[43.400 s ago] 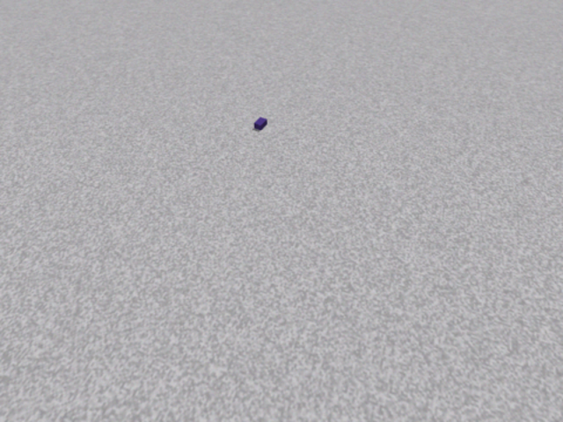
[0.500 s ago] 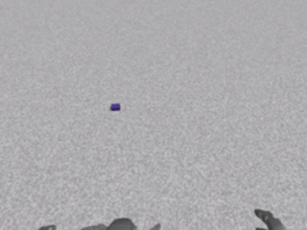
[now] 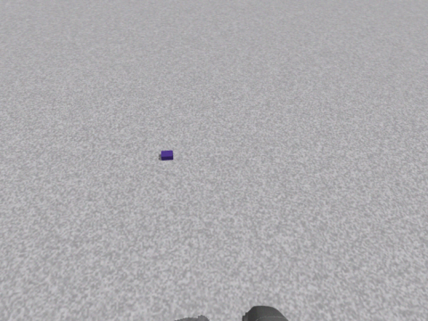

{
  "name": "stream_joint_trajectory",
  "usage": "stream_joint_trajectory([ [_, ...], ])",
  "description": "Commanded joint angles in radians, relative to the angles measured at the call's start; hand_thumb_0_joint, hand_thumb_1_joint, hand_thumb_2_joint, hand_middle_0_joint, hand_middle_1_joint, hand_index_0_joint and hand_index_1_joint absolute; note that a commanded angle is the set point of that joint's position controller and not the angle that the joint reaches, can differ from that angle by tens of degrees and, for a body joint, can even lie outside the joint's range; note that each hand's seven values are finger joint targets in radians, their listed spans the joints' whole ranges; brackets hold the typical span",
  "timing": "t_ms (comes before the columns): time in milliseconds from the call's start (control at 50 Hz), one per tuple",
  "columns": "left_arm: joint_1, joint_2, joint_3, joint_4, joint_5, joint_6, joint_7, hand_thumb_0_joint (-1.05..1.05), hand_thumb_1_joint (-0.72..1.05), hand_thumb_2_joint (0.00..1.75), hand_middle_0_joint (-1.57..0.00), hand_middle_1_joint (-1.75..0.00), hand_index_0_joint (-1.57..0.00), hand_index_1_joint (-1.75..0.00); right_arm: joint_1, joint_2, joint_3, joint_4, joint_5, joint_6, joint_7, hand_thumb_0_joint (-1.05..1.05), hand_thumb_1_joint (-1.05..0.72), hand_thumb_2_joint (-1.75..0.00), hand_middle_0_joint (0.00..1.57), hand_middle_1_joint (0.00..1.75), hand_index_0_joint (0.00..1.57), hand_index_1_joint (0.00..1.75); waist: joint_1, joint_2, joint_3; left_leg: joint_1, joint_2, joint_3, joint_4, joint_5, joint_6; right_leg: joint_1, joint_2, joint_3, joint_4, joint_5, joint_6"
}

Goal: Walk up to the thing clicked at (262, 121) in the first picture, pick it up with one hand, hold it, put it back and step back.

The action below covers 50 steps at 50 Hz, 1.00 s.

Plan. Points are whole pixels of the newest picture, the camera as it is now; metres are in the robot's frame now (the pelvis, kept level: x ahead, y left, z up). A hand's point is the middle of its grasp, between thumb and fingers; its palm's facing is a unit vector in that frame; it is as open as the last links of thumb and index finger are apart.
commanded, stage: step back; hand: left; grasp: from above
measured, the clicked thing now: (167, 155) +1.06 +0.30 -0.75
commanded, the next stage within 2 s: stand in 0.40 s
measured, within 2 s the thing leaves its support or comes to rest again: neither
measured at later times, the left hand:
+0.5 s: hand (103, 313) +0.15 +0.24 -0.15, palm faces +0.02 -0.95 -0.32, open 7.4 cm
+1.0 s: hand out of the picture +0.10 +0.25 -0.14, palm faces +0.01 -0.93 -0.36, open 7.4 cm
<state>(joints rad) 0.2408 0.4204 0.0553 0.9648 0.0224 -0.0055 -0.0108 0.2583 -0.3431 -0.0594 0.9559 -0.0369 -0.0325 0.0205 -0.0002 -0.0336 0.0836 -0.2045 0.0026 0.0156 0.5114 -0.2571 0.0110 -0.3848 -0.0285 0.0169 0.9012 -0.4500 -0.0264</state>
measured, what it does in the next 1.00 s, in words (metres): steps on the spot: right foot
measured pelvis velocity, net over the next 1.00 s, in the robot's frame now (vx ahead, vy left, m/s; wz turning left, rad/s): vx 0.03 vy -0.01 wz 0.02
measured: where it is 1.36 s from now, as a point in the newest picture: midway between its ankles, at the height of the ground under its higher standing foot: outside the picture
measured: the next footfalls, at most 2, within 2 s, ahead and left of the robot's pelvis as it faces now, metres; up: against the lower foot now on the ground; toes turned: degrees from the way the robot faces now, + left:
right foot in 0.12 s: +0.12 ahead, -0.13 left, +0.00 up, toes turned -2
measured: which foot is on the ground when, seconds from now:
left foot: down 0.00-1.00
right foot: up 0.00-0.10, down 0.12-1.00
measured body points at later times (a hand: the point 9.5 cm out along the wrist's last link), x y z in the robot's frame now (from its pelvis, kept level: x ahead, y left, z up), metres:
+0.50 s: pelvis +0.04 -0.01 +0.00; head +0.06 +0.00 +0.45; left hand +0.15 +0.29 -0.13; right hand +0.10 -0.31 -0.13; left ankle +0.01 +0.12 -0.73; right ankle +0.08 -0.13 -0.73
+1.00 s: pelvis +0.03 -0.01 +0.01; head +0.03 -0.02 +0.46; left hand +0.10 +0.29 -0.12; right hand +0.13 -0.30 -0.12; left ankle +0.01 +0.12 -0.73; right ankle +0.08 -0.13 -0.73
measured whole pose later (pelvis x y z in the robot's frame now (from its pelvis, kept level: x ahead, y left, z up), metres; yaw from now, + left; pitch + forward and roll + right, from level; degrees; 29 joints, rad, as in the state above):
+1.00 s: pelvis +0.03 -0.01 +0.01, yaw +1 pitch -4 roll +1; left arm 0.10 0.36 0.00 1.15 0.01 -0.02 -0.01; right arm 0.08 -0.34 0.00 1.12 -0.01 -0.02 0.01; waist 0.02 0.00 0.06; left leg -0.05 0.01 0.00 0.31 -0.21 -0.02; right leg -0.16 -0.03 -0.04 0.34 -0.12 0.01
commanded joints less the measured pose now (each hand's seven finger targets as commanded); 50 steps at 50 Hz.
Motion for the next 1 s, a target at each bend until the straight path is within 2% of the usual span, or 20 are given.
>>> stream_joint_trajectory([
  [0, -0.023, 0.133, 0.040, -0.068, -0.008, -0.030, 0.001, 0.00, 0.90, 0.90, -0.20, -0.30, -0.20, -0.30, -0.067, -0.267, -0.062, -0.082, 0.002, -0.017, -0.022, 0.00, -0.90, -0.90, 0.20, 0.30, 0.20, 0.30, 0.005, 0.203, -0.029, -0.044, 0.213, -0.184, -0.150, 0.181, 0.165, 0.054, -0.024, -0.026, -0.194, 0.078, 0.014],
  [40, -0.016, 0.134, 0.048, -0.051, -0.008, -0.031, 0.010, 0.00, 0.90, 0.90, -0.20, -0.30, -0.20, -0.30, -0.088, -0.259, -0.049, -0.088, 0.011, -0.004, -0.025, 0.00, -0.90, -0.90, 0.20, 0.30, 0.20, 0.30, 0.025, 0.200, -0.053, -0.112, 0.195, -0.150, -0.076, 0.211, 0.142, 0.173, 0.007, -0.059, -0.301, 0.179, 0.011],
  [80, 0.012, 0.154, 0.057, -0.018, -0.001, -0.031, 0.021, 0.00, 0.90, 0.90, -0.20, -0.30, -0.20, -0.30, -0.125, -0.222, -0.029, -0.094, 0.027, 0.013, -0.029, 0.00, -0.90, -0.90, 0.20, 0.30, 0.20, 0.30, 0.060, 0.134, -0.072, -0.219, 0.138, -0.117, 0.030, 0.097, 0.086, 0.321, 0.030, -0.053, -0.410, 0.292, 0.005],
  [100, 0.012, 0.184, 0.064, -0.021, 0.004, -0.034, 0.026, 0.00, 0.90, 0.90, -0.20, -0.30, -0.20, -0.30, -0.110, -0.180, -0.014, -0.093, 0.033, 0.015, -0.031, 0.00, -0.90, -0.90, 0.20, 0.30, 0.20, 0.30, 0.065, 0.046, -0.094, -0.258, 0.098, -0.099, 0.096, -0.007, 0.047, 0.354, -0.045, 0.061, -0.451, 0.292, -0.012],
  [120, -0.024, 0.229, 0.070, -0.037, 0.013, -0.040, 0.030, 0.00, 0.90, 0.90, -0.20, -0.30, -0.20, -0.30, -0.075, -0.146, -0.003, -0.089, 0.037, 0.018, -0.033, 0.00, -0.90, -0.90, 0.20, 0.30, 0.20, 0.30, 0.038, -0.093, -0.105, -0.285, 0.008, -0.082, 0.198, -0.140, 0.006, 0.319, -0.196, 0.295, -0.554, 0.214, -0.064],
  [140, -0.098, 0.266, 0.070, -0.055, 0.007, -0.037, 0.026, 0.00, 0.90, 0.90, -0.20, -0.30, -0.20, -0.30, -0.038, -0.174, -0.014, -0.056, 0.033, 0.032, -0.043, 0.00, -0.90, -0.90, 0.20, 0.30, 0.20, 0.30, 0.030, -0.125, -0.105, -0.160, -0.010, -0.070, 0.312, -0.330, -0.004, 0.120, -0.333, 0.426, -0.642, -0.015, -0.166],
  [160, -0.191, 0.270, 0.068, -0.077, 0.011, -0.034, 0.023, 0.00, 0.90, 0.90, -0.20, -0.30, -0.20, -0.30, -0.003, -0.218, -0.031, -0.018, 0.025, 0.039, -0.046, 0.00, -0.90, -0.90, 0.20, 0.30, 0.20, 0.30, 0.001, -0.136, -0.047, -0.090, 0.011, -0.077, 0.365, -0.339, -0.013, -0.009, -0.346, 0.451, -0.644, -0.099, -0.208],
  [220, -0.195, 0.212, 0.055, -0.071, 0.008, -0.036, 0.024, 0.00, 0.90, 0.90, -0.20, -0.30, -0.20, -0.30, -0.012, -0.217, -0.022, 0.016, 0.026, 0.030, -0.038, 0.00, -0.90, -0.90, 0.20, 0.30, 0.20, 0.30, 0.003, -0.117, -0.029, -0.127, 0.009, -0.084, 0.304, -0.262, 0.002, 0.033, -0.253, 0.286, -0.588, 0.048, -0.140],
  [280, -0.201, 0.202, 0.057, -0.053, 0.004, -0.034, 0.021, 0.00, 0.90, 0.90, -0.20, -0.30, -0.20, -0.30, 0.001, -0.196, -0.011, 0.040, 0.022, 0.014, -0.039, 0.00, -0.90, -0.90, 0.20, 0.30, 0.20, 0.30, 0.002, -0.130, -0.098, -0.077, 0.015, -0.026, 0.104, -0.181, -0.005, 0.124, -0.216, 0.197, -0.499, 0.260, -0.115],
  [300, -0.223, 0.197, 0.054, -0.052, -0.003, -0.028, 0.020, 0.00, 0.90, 0.90, -0.20, -0.30, -0.20, -0.30, 0.026, -0.183, -0.009, 0.057, 0.018, 0.007, -0.042, 0.00, -0.90, -0.90, 0.20, 0.30, 0.20, 0.30, -0.021, -0.130, -0.118, -0.027, 0.015, -0.015, -0.040, -0.069, -0.007, 0.141, -0.199, 0.156, -0.451, 0.352, -0.093],
  [340, -0.212, 0.153, 0.041, -0.050, -0.015, -0.024, 0.021, 0.00, 0.90, 0.90, -0.20, -0.30, -0.20, -0.30, 0.002, -0.215, -0.024, 0.065, 0.008, -0.003, -0.049, 0.00, -0.90, -0.90, 0.20, 0.30, 0.20, 0.30, -0.007, -0.050, -0.180, 0.054, 0.075, -0.108, -0.082, 0.209, 0.016, 0.161, -0.147, 0.081, -0.342, 0.549, -0.041],
  [360, -0.205, 0.138, 0.035, -0.052, -0.021, -0.021, 0.021, 0.00, 0.90, 0.90, -0.20, -0.30, -0.20, -0.30, -0.022, -0.250, -0.032, 0.057, 0.001, -0.006, -0.052, 0.00, -0.90, -0.90, 0.20, 0.30, 0.20, 0.30, 0.008, 0.000, -0.185, 0.053, 0.141, -0.178, -0.091, 0.305, 0.045, 0.140, -0.108, 0.058, -0.308, 0.505, -0.019],
  [380, -0.152, 0.099, 0.012, -0.019, -0.045, -0.016, 0.017, 0.00, 0.90, 0.90, -0.20, -0.30, -0.20, -0.30, -0.130, -0.271, -0.018, 0.020, 0.009, -0.019, -0.040, 0.00, -0.90, -0.90, 0.20, 0.30, 0.20, 0.30, 0.049, 0.063, -0.157, 0.026, 0.170, -0.226, -0.126, 0.231, 0.058, 0.157, -0.041, 0.035, -0.379, 0.333, 0.002],
  [400, -0.167, 0.112, 0.012, 0.002, -0.039, -0.019, 0.016, 0.00, 0.90, 0.90, -0.20, -0.30, -0.20, -0.30, -0.171, -0.261, -0.015, 0.023, 0.015, -0.023, -0.033, 0.00, -0.90, -0.90, 0.20, 0.30, 0.20, 0.30, 0.050, 0.087, -0.146, -0.043, 0.176, -0.228, -0.125, 0.173, 0.053, 0.245, -0.061, 0.040, -0.425, 0.285, 0.007],
  [420, -0.187, 0.126, 0.011, 0.014, -0.029, -0.025, 0.014, 0.00, 0.90, 0.90, -0.20, -0.30, -0.20, -0.30, -0.179, -0.234, -0.008, 0.036, 0.022, -0.023, -0.029, 0.00, -0.90, -0.90, 0.20, 0.30, 0.20, 0.30, 0.039, 0.069, -0.148, -0.039, 0.151, -0.185, -0.122, 0.178, 0.038, 0.277, -0.083, 0.055, -0.442, 0.350, 0.003],
  [480, -0.203, 0.125, 0.008, 0.033, -0.021, -0.032, 0.014, 0.00, 0.90, 0.90, -0.20, -0.30, -0.20, -0.30, -0.153, -0.224, 0.001, 0.057, 0.024, -0.022, -0.033, 0.00, -0.90, -0.90, 0.20, 0.30, 0.20, 0.30, 0.013, 0.091, -0.171, 0.049, 0.127, -0.128, -0.136, 0.319, 0.007, 0.303, -0.100, 0.053, -0.434, 0.524, -0.012],
  [540, -0.211, 0.122, -0.004, 0.053, -0.022, -0.033, 0.015, 0.00, 0.90, 0.90, -0.20, -0.30, -0.20, -0.30, -0.153, -0.228, 0.001, 0.077, 0.031, -0.018, -0.034, 0.00, -0.90, -0.90, 0.20, 0.30, 0.20, 0.30, 0.008, 0.086, -0.175, 0.083, 0.129, -0.111, -0.144, 0.416, 0.003, 0.329, -0.099, 0.040, -0.460, 0.589, -0.010],
  [720, -0.221, 0.131, -0.016, 0.099, -0.014, -0.031, 0.015, 0.00, 0.90, 0.90, -0.20, -0.30, -0.20, -0.30, -0.200, -0.216, 0.007, 0.095, 0.031, -0.005, -0.033, 0.00, -0.90, -0.90, 0.20, 0.30, 0.20, 0.30, 0.001, 0.046, -0.104, 0.095, 0.127, -0.099, -0.233, 0.243, -0.001, 0.302, -0.101, 0.044, -0.559, 0.487, 0.010],
  [820, -0.218, 0.136, -0.019, 0.112, -0.014, -0.034, 0.015, 0.00, 0.90, 0.90, -0.20, -0.30, -0.20, -0.30, -0.209, -0.214, 0.010, 0.104, 0.027, 0.000, -0.025, 0.00, -0.90, -0.90, 0.20, 0.30, 0.20, 0.30, 0.003, 0.034, -0.053, 0.061, 0.123, -0.107, -0.277, 0.087, 0.000, 0.277, -0.099, 0.051, -0.603, 0.348, 0.016],
  [980, -0.197, 0.148, -0.022, 0.122, -0.013, -0.040, 0.014, 0.00, 0.90, 0.90, -0.20, -0.30, -0.20, -0.30, -0.210, -0.207, 0.011, 0.115, 0.026, -0.001, -0.017, 0.00, -0.90, -0.90, 0.20, 0.30, 0.20, 0.30, 0.008, 0.024, -0.086, 0.096, 0.120, -0.104, -0.274, 0.081, 0.001, 0.264, -0.108, 0.063, -0.626, 0.310, 0.011],
])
